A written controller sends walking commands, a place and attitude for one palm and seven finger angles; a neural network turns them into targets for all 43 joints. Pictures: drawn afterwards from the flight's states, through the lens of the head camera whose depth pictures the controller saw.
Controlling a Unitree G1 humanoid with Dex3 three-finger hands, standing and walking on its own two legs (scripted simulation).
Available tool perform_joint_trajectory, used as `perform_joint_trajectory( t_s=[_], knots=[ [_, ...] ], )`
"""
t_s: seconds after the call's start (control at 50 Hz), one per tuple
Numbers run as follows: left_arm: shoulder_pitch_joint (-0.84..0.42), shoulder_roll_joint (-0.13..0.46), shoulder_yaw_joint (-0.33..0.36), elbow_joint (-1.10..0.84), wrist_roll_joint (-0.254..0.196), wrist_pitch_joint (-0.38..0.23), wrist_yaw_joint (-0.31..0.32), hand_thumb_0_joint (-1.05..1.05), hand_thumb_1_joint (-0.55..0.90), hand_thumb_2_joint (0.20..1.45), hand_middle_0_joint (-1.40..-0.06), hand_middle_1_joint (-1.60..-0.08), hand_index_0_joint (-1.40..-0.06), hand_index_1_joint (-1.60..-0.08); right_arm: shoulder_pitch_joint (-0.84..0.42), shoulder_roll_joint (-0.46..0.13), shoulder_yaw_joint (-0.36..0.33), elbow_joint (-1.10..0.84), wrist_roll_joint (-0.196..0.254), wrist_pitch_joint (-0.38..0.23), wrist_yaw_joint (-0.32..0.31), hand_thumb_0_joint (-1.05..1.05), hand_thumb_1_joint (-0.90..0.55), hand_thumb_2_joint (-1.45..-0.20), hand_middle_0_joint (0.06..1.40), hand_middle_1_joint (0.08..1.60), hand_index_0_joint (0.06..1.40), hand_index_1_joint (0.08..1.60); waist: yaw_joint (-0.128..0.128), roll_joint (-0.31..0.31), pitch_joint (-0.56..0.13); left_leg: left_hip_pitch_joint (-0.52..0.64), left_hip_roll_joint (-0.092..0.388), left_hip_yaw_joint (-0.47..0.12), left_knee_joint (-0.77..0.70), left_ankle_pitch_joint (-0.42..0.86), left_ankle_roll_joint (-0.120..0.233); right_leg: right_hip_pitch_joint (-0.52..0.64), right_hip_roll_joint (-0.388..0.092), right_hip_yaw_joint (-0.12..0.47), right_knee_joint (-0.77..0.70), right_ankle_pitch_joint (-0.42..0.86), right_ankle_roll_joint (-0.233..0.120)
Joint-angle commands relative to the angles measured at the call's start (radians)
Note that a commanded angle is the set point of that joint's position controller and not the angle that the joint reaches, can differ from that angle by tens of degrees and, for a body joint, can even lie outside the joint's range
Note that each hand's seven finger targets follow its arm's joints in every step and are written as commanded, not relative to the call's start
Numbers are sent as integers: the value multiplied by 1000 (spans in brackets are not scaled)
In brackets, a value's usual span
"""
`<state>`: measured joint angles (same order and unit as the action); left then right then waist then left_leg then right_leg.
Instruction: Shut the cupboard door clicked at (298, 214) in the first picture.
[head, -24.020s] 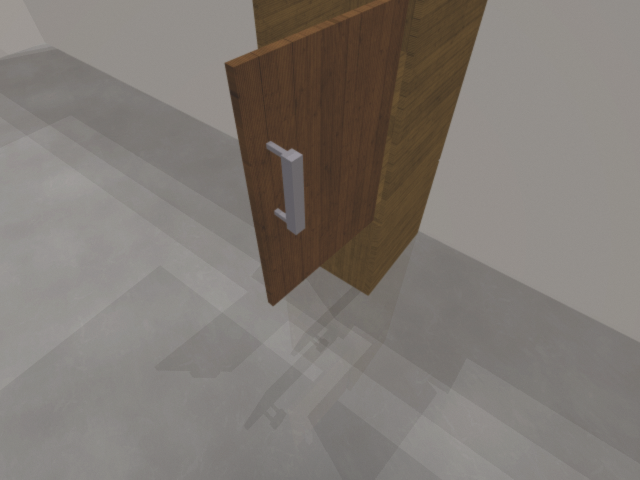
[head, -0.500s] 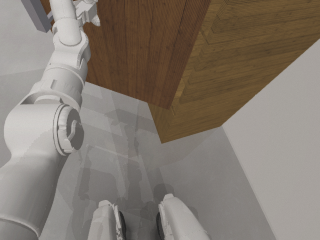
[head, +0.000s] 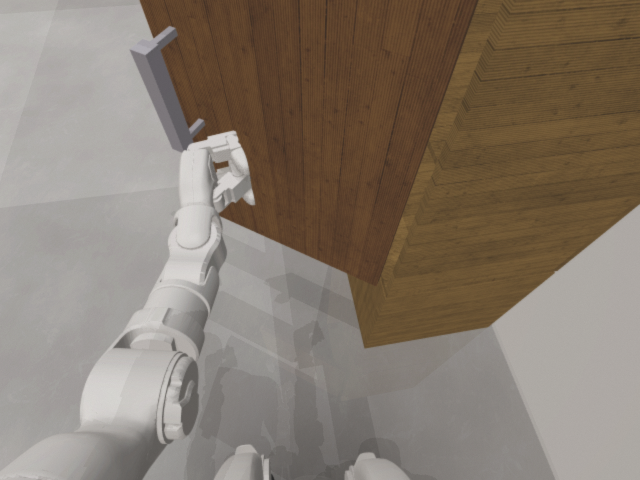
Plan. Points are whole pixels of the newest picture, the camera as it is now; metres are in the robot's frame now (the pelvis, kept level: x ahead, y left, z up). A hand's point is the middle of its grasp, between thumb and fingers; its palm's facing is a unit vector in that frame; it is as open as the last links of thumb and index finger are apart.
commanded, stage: pull the fist back off the door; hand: left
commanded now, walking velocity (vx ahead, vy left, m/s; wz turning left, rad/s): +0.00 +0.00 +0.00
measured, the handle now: (176, 94) +0.63 +0.17 +0.08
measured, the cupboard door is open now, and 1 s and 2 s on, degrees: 54 54 54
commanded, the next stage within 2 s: draw the hand back to the body in 0.10 s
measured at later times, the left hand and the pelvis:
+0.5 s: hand (203, 196) +0.42 +0.11 +0.11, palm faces +0.01 -1.00 -0.07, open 3.1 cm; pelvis +0.00 +0.00 +0.02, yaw -1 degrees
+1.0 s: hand (43, 312) +0.27 +0.21 +0.16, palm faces +0.14 -0.97 -0.22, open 3.3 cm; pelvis -0.01 +0.03 +0.05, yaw +1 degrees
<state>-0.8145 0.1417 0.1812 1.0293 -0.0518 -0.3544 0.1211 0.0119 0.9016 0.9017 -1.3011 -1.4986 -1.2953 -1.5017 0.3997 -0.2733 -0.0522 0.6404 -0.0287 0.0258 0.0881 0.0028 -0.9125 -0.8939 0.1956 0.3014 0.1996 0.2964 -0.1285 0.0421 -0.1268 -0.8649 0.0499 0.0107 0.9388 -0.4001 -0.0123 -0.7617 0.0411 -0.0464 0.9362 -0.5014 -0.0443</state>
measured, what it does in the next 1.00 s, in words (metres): rises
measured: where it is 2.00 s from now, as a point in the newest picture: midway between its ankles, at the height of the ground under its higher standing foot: outside the picture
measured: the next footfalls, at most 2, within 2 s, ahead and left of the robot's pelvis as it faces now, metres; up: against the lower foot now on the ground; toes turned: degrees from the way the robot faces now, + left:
none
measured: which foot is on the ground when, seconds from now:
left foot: down 0.00-1.00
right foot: down 0.00-1.00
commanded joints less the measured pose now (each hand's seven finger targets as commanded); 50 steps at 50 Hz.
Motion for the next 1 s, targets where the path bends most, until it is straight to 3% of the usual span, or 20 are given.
perform_joint_trajectory(
  t_s=[0.0,0.06,0.1,0.14,0.16,0.2,0.24,0.3,0.36,0.42,0.48,0.54,0.58,0.62,0.7,0.72,0.76,0.82,0.92,0.98],
  knots=[
    [-518,74,-67,-417,-8,-182,1,0,900,900,-1300,-1500,-1300,-1500,113,-99,-42,-38,10,-41,-16,0,-900,-900,200,300,200,300,-37,8,-482,440,-56,-6,6,412,50,124,2,48,-99,662,50],
    [-512,83,-89,-368,27,-188,4,0,900,900,-1300,-1500,-1300,-1500,105,-104,-45,-13,10,-43,-22,0,-900,-900,200,300,200,300,-50,-21,-459,424,-56,-10,17,395,52,99,-7,58,-86,661,58],
    [-486,76,-96,-237,40,-140,2,0,900,900,-1300,-1500,-1300,-1500,92,-104,-40,-1,16,-34,-25,0,-900,-900,200,300,200,300,-58,-56,-394,377,-55,-9,5,334,50,75,-10,56,-102,609,64],
    [-487,113,-59,-148,30,-79,1,0,900,900,-1300,-1500,-1300,-1500,83,-112,-34,-4,23,-20,-32,0,-900,-900,200,300,200,300,-60,-98,-356,313,-60,-4,-10,272,52,100,-15,68,-126,576,70],
    [-491,149,-24,-138,23,-62,1,0,900,900,-1300,-1500,-1300,-1500,83,-118,-31,-9,21,-14,-36,0,-900,-900,200,300,200,300,-44,-75,-381,314,-65,0,-15,282,50,128,-19,76,-124,596,69],
    [-501,113,-31,-124,-11,-36,-4,0,900,900,-1300,-1500,-1300,-1500,60,-111,-22,-25,26,-10,-41,0,-900,-900,200,300,200,300,-45,-95,-393,309,-65,0,-25,281,50,147,-20,70,-131,597,66],
    [-430,193,58,-211,-41,-55,-13,0,900,900,-1300,-1500,-1300,-1500,44,-114,-17,-58,24,-14,-44,0,-900,-900,200,300,200,300,18,-66,-483,339,-69,5,-37,326,46,239,-22,74,-122,648,58],
    [-276,213,70,-399,-49,-120,-38,0,900,900,-1300,-1500,-1300,-1500,24,-103,-13,-106,26,-26,-41,0,-900,-900,200,300,200,300,74,-44,-570,414,-69,13,-57,430,46,329,-18,65,-105,760,49],
    [-103,170,4,-478,-27,-116,-72,0,900,900,-1300,-1500,-1300,-1500,15,-99,-18,-126,37,-28,-35,0,-900,-900,200,300,200,300,72,-104,-480,418,-63,24,-89,420,55,343,-12,58,-136,769,58],
    [-4,130,-49,-541,-57,-31,-113,0,900,900,-1300,-1500,-1300,-1500,-10,-107,-20,-145,62,-13,-43,0,-900,-900,200,300,200,300,57,-174,-350,419,-58,33,-148,322,61,347,-12,57,-212,693,79],
    [16,133,-50,-644,-122,52,-145,0,900,900,-1300,-1500,-1300,-1500,-63,-109,-11,-159,84,-10,-67,0,-900,-900,200,300,200,300,64,-152,-278,455,-61,33,-198,264,64,363,-16,59,-283,584,81],
    [28,164,-33,-807,-145,58,-149,0,900,900,-1300,-1500,-1300,-1500,-111,-98,-2,-166,88,-29,-89,0,-900,-900,200,300,200,300,82,-85,-273,526,-60,28,-227,264,65,374,-12,52,-309,522,64],
    [78,169,-55,-902,-131,36,-147,0,900,900,-1300,-1500,-1300,-1500,-135,-88,6,-166,89,-47,-96,0,-900,-900,200,300,200,300,91,3,-278,590,-55,16,-240,289,61,361,-9,37,-300,494,47],
    [176,169,-64,-925,-127,34,-154,0,900,900,-1273,-1470,-1273,-1470,-160,-84,13,-169,90,-63,-96,0,-900,-900,200,300,200,300,101,8,-230,601,-52,10,-255,282,59,346,-6,26,-307,465,41],
    [326,178,-66,-934,-140,114,-188,0,900,900,-1163,-1350,-1163,-1350,-224,-90,24,-194,102,-67,-101,0,-900,-900,200,300,200,300,121,-7,-145,594,-51,6,-308,215,55,356,-11,21,-343,379,38],
    [347,221,-115,-1018,-70,125,-146,0,900,900,-1135,-1320,-1135,-1320,-260,-62,22,-211,100,-39,-123,0,-900,-900,200,300,200,300,114,-92,-117,625,-55,2,-359,212,53,381,-36,71,-428,370,47],
    [459,224,-88,-1047,-68,161,-117,0,900,900,-1080,-1260,-1080,-1260,-279,-65,27,-224,96,-22,-146,0,-900,-900,200,300,200,300,123,-119,-100,643,-52,2,-387,225,56,431,-43,68,-457,373,53],
    [506,247,-70,-1117,-58,197,-96,0,900,900,-997,-1170,-997,-1170,-321,-58,44,-225,97,-4,-162,0,-900,-900,200,300,200,300,124,-91,-34,684,-47,1,-438,215,56,454,-41,55,-499,337,47],
    [588,271,-45,-1309,-43,229,-64,0,900,900,-860,-1020,-860,-1020,-345,-48,63,-233,86,-19,-170,0,-900,-900,200,300,200,300,133,51,-43,806,-34,-23,-513,264,47,518,-31,31,-543,352,26],
    [692,280,-27,-1402,-40,244,-50,0,900,900,-777,-930,-777,-930,-350,-46,72,-231,76,-35,-168,0,-900,-900,200,300,200,300,140,57,-48,842,-28,-33,-541,305,43,558,-29,20,-562,380,24]
  ],
)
